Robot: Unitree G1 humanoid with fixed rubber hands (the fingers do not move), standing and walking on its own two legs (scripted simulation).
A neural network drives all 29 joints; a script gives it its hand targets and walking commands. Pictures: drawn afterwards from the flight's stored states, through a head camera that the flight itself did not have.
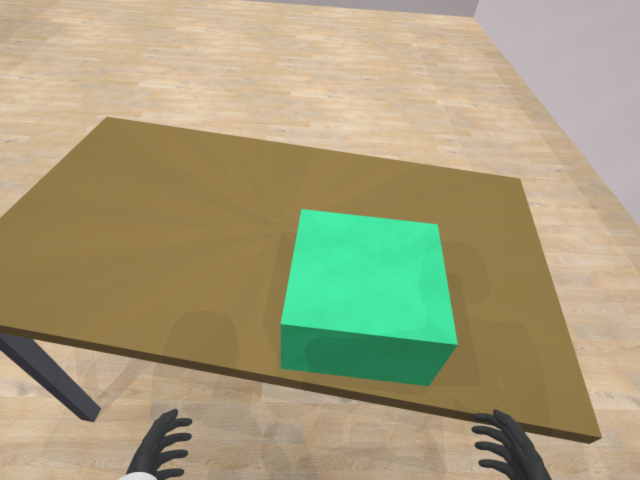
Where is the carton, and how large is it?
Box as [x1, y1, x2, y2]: [281, 209, 457, 385]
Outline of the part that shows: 301,209 281,319 281,368 428,385 457,344 437,224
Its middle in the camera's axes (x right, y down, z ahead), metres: +0.07 +0.09 +0.65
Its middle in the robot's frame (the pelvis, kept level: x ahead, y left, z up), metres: +0.44 -0.05 -0.06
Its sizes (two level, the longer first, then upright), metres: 0.239 0.230 0.140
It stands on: a table, 0.65 m high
